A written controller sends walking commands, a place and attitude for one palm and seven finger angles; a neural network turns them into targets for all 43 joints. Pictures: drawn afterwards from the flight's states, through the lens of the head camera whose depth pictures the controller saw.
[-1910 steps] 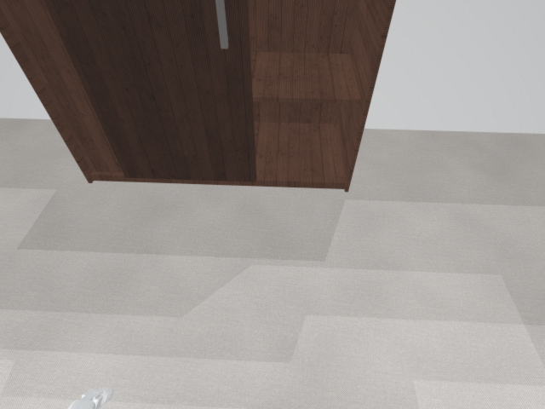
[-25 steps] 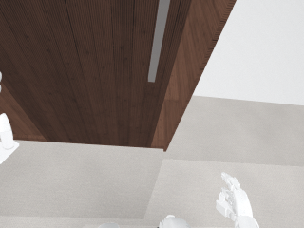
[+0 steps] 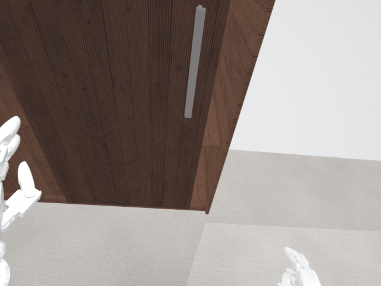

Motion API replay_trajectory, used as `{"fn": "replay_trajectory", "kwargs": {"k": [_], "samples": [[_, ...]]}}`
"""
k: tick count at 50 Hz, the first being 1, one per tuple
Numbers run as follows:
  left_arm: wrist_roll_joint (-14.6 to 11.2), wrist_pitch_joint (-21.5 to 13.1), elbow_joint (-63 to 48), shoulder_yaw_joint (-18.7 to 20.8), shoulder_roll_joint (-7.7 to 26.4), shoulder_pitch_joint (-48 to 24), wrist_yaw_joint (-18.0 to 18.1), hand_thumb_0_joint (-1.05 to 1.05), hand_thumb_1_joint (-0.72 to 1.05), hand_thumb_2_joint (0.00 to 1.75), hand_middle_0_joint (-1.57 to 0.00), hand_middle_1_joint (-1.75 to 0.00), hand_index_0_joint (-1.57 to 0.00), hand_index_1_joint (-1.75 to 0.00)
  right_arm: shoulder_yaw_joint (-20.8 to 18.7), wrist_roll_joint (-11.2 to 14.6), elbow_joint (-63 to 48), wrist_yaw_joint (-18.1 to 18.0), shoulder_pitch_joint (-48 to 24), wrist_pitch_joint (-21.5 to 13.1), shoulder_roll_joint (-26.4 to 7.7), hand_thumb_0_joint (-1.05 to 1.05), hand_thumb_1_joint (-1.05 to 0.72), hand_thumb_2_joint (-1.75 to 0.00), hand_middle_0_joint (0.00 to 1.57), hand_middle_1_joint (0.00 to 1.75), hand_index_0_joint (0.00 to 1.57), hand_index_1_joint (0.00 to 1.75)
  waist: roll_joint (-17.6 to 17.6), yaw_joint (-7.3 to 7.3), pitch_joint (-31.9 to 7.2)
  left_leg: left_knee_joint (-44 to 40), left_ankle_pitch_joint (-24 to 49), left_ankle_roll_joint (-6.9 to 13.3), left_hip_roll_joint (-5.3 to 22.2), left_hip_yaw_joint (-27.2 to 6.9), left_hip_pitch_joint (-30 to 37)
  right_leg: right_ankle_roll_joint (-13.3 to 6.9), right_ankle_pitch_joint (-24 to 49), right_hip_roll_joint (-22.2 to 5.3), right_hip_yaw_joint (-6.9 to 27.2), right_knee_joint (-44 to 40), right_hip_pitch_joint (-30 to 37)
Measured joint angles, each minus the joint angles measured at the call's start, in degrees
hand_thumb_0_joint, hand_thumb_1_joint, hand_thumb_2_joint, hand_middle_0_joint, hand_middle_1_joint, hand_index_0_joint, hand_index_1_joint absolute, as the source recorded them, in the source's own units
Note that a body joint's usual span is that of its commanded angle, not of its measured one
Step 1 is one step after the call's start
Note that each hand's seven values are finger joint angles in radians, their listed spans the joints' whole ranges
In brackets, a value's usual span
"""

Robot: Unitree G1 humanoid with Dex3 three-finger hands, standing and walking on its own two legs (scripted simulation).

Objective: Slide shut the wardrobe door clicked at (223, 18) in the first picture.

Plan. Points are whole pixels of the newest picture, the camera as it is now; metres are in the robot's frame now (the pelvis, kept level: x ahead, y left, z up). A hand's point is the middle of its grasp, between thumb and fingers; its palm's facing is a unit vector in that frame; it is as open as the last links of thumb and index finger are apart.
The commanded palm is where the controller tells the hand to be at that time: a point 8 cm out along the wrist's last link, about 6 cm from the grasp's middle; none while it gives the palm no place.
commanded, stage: stop stepping back and stand still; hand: left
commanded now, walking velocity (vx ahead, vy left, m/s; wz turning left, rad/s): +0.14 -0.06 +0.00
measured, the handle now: (193, 67) +0.69 +0.03 +0.16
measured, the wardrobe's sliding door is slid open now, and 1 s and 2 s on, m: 0.10 0.10 0.10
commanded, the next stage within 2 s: let the arm hang, fingers relaxed in 0.96 s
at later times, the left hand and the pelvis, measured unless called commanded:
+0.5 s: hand (22, 189) +0.20 +0.26 +0.19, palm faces +0.48 -0.73 -0.48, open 7.4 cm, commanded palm +0.13 +0.30 +0.19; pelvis +0.01 -0.01 +0.00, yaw +3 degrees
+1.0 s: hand (31, 174) +0.23 +0.27 +0.18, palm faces +0.42 -0.75 -0.51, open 7.4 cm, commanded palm +0.16 +0.31 +0.19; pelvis +0.03 +0.00 +0.01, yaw +2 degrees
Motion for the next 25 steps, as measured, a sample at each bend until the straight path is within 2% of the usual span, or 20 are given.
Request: {"fn": "replay_trajectory", "kwargs": {"k": [2, 5, 6, 7, 8, 9, 11, 12, 14, 16, 19, 21, 23, 25], "samples": [[0.22, -0.93, -1.60, 1.22, 2.48, 0.57, -0.40, 0.02, 0.89, 0.90, -0.21, -0.30, -0.20, -0.30, 0.42, 0.05, -0.12, 0.85, 0.89, -0.82, 1.30, 0.01, -0.90, -0.90, 0.20, 0.30, 0.20, 0.30, 0.33, -0.91, 0.14, -2.02, 1.97, -0.70, 0.22, -0.90, 0.88, 0.34, -0.48, 0.78, -0.72, 2.37, -0.50], [0.03, -3.22, -2.55, 4.46, 6.02, 1.56, -0.53, 0.02, 0.89, 0.90, -0.22, -0.30, -0.21, -0.30, 1.25, 0.33, -0.55, 1.81, 2.59, -0.47, 1.73, 0.01, -0.90, -0.90, 0.20, 0.30, 0.20, 0.30, 3.11, -1.20, 0.10, -1.29, 1.61, -0.81, 1.69, -2.59, -0.01, 0.32, 0.91, 1.48, -2.80, -10.80, 4.68], [-0.07, -3.86, -2.53, 6.01, 7.58, 1.82, -0.46, 0.01, 0.89, 0.90, -0.22, -0.30, -0.21, -0.30, 1.34, 0.46, -1.12, 2.04, 3.11, 0.06, 1.78, 0.01, -0.90, -0.90, 0.20, 0.30, 0.20, 0.30, 3.12, -1.04, -0.13, 1.98, -1.69, -0.05, 1.31, -2.62, -2.04, -0.55, 0.36, 1.16, -1.54, -16.26, 6.54], [-0.29, -4.24, -2.08, 6.99, 8.07, 1.45, -0.58, 0.01, 0.89, 0.90, -0.22, -0.30, -0.21, -0.30, 1.14, 0.78, -0.97, 2.23, 2.79, 0.85, 1.54, 0.01, -0.90, -0.90, 0.20, 0.30, 0.20, 0.30, 3.55, -0.35, 0.15, 7.69, -5.17, 0.47, 0.92, -3.06, -4.78, -1.14, 5.90, 1.08, -1.27, -17.48, 5.81], [-0.69, -4.29, -1.35, 7.29, 7.59, 0.75, -0.88, 0.01, 0.89, 0.90, -0.21, -0.30, -0.21, -0.30, 0.83, 0.98, -0.16, 2.25, 1.98, 1.73, 1.07, 0.01, -0.90, -0.90, 0.20, 0.30, 0.20, 0.30, 4.36, 0.12, 0.98, 14.45, -6.35, 0.74, 0.49, -3.75, -7.43, -1.51, 10.79, 1.10, -1.56, -17.01, 5.15], [-0.98, -4.16, -0.41, 7.19, 6.65, 0.09, -1.21, 0.01, 0.89, 0.90, -0.21, -0.30, -0.21, -0.30, 0.54, 0.93, 1.01, 2.25, 1.20, 2.47, 0.55, 0.01, -0.90, -0.90, 0.20, 0.30, 0.20, 0.30, 5.16, 0.39, 1.65, 19.84, -6.05, 0.73, 0.25, -3.99, -9.54, -1.57, 12.42, 1.14, -1.94, -16.60, 5.05], [-1.35, -3.45, 1.78, 6.56, 4.37, -0.62, -1.66, 0.01, 0.89, 0.90, -0.21, -0.30, -0.21, -0.30, 0.25, 0.81, 2.99, 2.21, 0.57, 3.57, -0.07, 0.01, -0.90, -0.90, 0.20, 0.30, 0.20, 0.30, 5.58, 1.00, 1.48, 23.38, -5.28, 0.90, 0.00, -2.66, -11.47, -1.54, 12.42, 0.77, -1.98, -17.30, 5.30], [-1.50, -3.04, 2.67, 6.25, 3.17, -0.54, -1.75, 0.01, 0.89, 0.90, -0.21, -0.30, -0.21, -0.30, 0.25, 0.81, 3.44, 2.01, 0.56, 3.84, -0.18, 0.01, -0.90, -0.90, 0.20, 0.30, 0.20, 0.30, 5.32, 1.35, 1.15, 21.33, -4.90, 1.11, 0.12, -1.49, -10.96, -1.54, 12.07, 0.45, -1.79, -17.84, 5.42], [-1.56, -2.35, 3.68, 5.48, 1.00, 0.66, -1.58, 0.01, 0.89, 0.90, -0.21, -0.30, -0.21, -0.30, 0.49, 0.66, 3.28, 1.38, 0.79, 3.60, -0.42, 0.01, -0.90, -0.90, 0.20, 0.30, 0.20, 0.30, 4.72, 1.71, 0.66, 12.13, -3.86, 1.66, 0.34, 0.29, -7.45, -1.41, 11.14, -0.31, -1.72, -18.09, 5.33], [-1.43, -1.58, 3.10, 4.05, -0.71, 1.81, -1.40, 0.01, 0.89, 0.90, -0.21, -0.30, -0.20, -0.30, 0.55, 0.35, 1.76, 0.66, 1.25, 2.48, -1.37, 0.01, -0.90, -0.90, 0.20, 0.30, 0.20, 0.30, 5.50, 1.58, 0.63, 1.38, -3.41, 2.38, 0.62, -0.26, -2.89, -0.76, 9.38, -0.22, -2.40, -16.15, 4.41], [-0.29, -1.31, 2.72, 2.22, -1.24, 0.72, -1.07, 0.01, 0.89, 0.90, -0.21, -0.30, -0.20, -0.30, 0.31, -0.08, 1.60, 0.13, 0.24, 1.03, -0.18, 0.01, -0.90, -0.90, 0.20, 0.30, 0.20, 0.30, 3.08, 1.84, 2.69, 0.36, 1.24, 1.02, -0.96, 0.45, -1.76, 0.47, 3.50, -0.61, 0.33, -8.79, 2.77], [0.43, -1.33, 1.98, 1.70, -0.69, -0.04, -1.11, 0.01, 0.89, 0.90, -0.21, -0.30, -0.20, -0.30, 0.66, -0.19, 1.54, 0.54, 0.19, -0.04, 0.87, 0.01, -0.90, -0.90, 0.20, 0.30, 0.20, 0.30, 2.41, 1.63, 3.09, -1.55, 2.58, 0.41, -1.36, 0.05, -0.54, 0.84, 2.37, -0.23, 0.58, -7.29, 3.15], [0.83, -1.98, 0.35, 2.18, 0.79, -0.07, -0.98, 0.02, 0.89, 0.90, -0.21, -0.30, -0.21, -0.30, 1.28, 0.08, 1.07, 1.22, 0.25, -0.82, 1.47, 0.01, -0.90, -0.90, 0.20, 0.30, 0.20, 0.30, 2.79, 1.34, 3.19, -2.31, 3.00, -0.11, -1.09, -0.81, -0.19, 1.06, 4.96, 0.24, -0.30, -13.28, 5.94], [0.88, -3.34, -1.05, 3.68, 2.52, 0.30, -0.89, 0.02, 0.89, 0.90, -0.21, -0.30, -0.21, -0.30, 1.67, 0.35, 0.51, 2.00, -0.39, -0.76, 1.65, 0.01, -0.90, -0.90, 0.20, 0.30, 0.20, 0.30, 3.52, 1.42, 3.42, -0.57, 2.00, -0.49, -0.48, -1.12, -1.17, -0.24, 11.76, 0.94, -0.48, -18.46, 7.59]]}}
